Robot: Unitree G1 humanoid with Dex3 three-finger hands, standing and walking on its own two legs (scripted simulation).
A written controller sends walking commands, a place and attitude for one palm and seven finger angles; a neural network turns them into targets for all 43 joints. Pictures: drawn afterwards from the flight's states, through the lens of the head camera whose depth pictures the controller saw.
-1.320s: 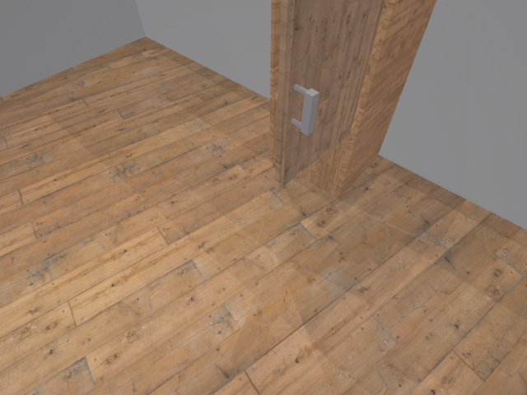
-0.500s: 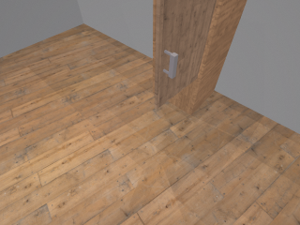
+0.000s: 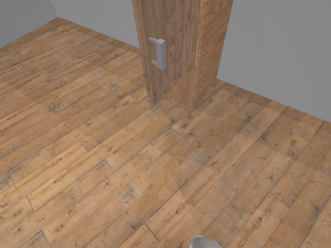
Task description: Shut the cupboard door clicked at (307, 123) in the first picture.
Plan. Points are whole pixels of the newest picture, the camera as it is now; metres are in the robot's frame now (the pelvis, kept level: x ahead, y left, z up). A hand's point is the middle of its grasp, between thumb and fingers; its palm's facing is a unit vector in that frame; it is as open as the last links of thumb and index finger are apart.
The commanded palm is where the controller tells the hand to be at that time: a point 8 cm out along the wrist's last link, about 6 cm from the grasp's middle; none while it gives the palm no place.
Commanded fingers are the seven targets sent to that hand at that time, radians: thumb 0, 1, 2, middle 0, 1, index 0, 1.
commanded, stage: walk around to get in front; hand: left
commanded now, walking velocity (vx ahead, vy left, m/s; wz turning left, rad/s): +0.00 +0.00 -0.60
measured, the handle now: (157, 53) +0.79 +0.09 -0.02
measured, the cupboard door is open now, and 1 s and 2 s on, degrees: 86 86 86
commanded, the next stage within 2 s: none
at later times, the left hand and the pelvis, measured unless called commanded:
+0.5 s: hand out of the picture +0.13 +0.17 -0.15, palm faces -0.20 -0.94 -0.26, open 7.3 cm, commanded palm none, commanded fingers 0.00 0.90 0.90 -0.20 -0.30 -0.20 -0.30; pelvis +0.03 -0.02 +0.02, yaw -17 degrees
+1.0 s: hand (151, 190) +0.29 +0.08 -0.16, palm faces -0.61 -0.75 -0.26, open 7.3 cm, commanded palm none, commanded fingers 0.00 0.90 0.90 -0.20 -0.30 -0.20 -0.30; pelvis +0.05 -0.03 +0.00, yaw -36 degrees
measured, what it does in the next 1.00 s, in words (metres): steps on the spot, turning right: left foot, then right foot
